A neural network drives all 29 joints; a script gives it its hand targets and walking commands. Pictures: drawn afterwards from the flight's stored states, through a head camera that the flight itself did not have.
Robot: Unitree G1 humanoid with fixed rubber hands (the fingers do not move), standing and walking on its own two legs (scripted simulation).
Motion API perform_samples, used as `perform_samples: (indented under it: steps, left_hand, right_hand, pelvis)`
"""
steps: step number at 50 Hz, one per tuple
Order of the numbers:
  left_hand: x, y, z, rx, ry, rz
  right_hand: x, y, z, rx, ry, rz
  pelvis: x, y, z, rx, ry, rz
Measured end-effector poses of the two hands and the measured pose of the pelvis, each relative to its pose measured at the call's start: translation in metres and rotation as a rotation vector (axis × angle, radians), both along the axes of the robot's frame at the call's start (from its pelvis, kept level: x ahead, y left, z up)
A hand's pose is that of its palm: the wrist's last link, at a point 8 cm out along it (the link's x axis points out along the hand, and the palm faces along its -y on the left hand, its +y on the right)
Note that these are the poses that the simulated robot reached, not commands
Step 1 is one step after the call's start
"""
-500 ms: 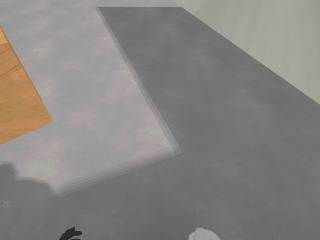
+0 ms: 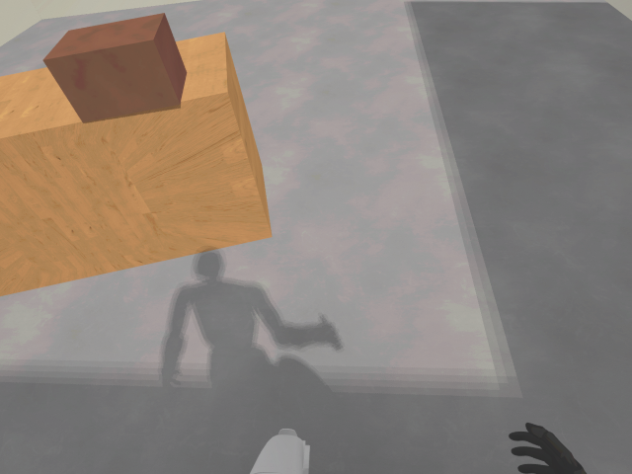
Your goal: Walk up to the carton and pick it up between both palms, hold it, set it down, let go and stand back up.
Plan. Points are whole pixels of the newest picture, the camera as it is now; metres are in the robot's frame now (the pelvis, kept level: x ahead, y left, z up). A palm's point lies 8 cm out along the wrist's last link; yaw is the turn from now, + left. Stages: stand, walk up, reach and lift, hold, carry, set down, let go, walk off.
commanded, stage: walk up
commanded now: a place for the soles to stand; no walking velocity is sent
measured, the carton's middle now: (123, 67) +1.22 +0.74 +0.02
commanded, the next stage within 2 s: none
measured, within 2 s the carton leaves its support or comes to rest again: neither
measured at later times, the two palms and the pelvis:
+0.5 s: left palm (133, 345) +0.33 +0.38 -0.09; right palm (480, 389) +0.28 -0.17 -0.10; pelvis +0.23 +0.11 +0.00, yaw +11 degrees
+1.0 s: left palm (109, 351) +0.31 +0.41 -0.07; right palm (371, 214) +0.65 -0.03 -0.11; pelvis +0.44 +0.16 +0.00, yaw +19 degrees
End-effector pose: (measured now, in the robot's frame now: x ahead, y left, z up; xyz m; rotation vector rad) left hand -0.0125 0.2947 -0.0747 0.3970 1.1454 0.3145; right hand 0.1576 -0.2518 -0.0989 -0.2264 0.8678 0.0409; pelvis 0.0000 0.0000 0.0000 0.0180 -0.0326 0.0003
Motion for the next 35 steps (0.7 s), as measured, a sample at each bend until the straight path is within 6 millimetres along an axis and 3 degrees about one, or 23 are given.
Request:
perform_samples:
  steps: [5,8,10,13,18,20,23,30,33,35]
  left_hand:
    - [0.016,0.012,-0.021,-0.061,0.044,0.075]
    - [0.042,0.030,-0.044,-0.091,0.061,0.106]
    - [0.068,0.044,-0.058,-0.111,0.068,0.105]
    - [0.122,0.056,-0.059,-0.157,0.010,0.082]
    - [0.234,0.075,-0.032,-0.172,-0.165,-0.037]
    - [0.274,0.082,-0.022,-0.165,-0.235,-0.061]
    - [0.318,0.087,-0.014,-0.159,-0.285,-0.072]
    - [0.398,0.085,-0.009,-0.135,-0.301,-0.073]
    - [0.429,0.087,-0.011,-0.100,-0.326,-0.060]
    - [0.437,0.089,-0.012,-0.073,-0.330,-0.037]
  right_hand:
    - [0.088,0.065,0.002,0.055,-0.057,0.096]
    - [0.134,0.096,-0.002,0.028,-0.078,0.133]
    - [0.151,0.105,-0.007,-0.015,-0.067,0.125]
    - [0.149,0.098,-0.010,-0.080,-0.010,0.050]
    - [0.117,0.069,0.002,-0.178,0.136,-0.109]
    - [0.108,0.066,0.003,-0.192,0.194,-0.134]
    - [0.109,0.073,0.000,-0.185,0.253,-0.137]
    - [0.156,0.105,-0.024,-0.100,0.325,-0.068]
    - [0.187,0.110,-0.040,-0.079,0.350,-0.027]
    - [0.215,0.113,-0.048,-0.079,0.355,0.019]
  pelvis:
    - [0.050,0.023,-0.009,-0.027,0.012,0.048]
    - [0.086,0.045,-0.023,-0.042,0.025,0.067]
    - [0.105,0.058,-0.029,-0.014,0.014,0.102]
    - [0.129,0.078,-0.027,-0.039,-0.011,0.122]
    - [0.172,0.097,-0.009,-0.049,-0.027,0.151]
    - [0.188,0.102,-0.005,-0.042,-0.023,0.169]
    - [0.214,0.107,-0.003,-0.030,-0.010,0.184]
    - [0.280,0.113,-0.007,-0.010,0.027,0.225]
    - [0.315,0.112,-0.018,-0.006,0.034,0.245]
    - [0.332,0.112,-0.022,-0.035,0.018,0.265]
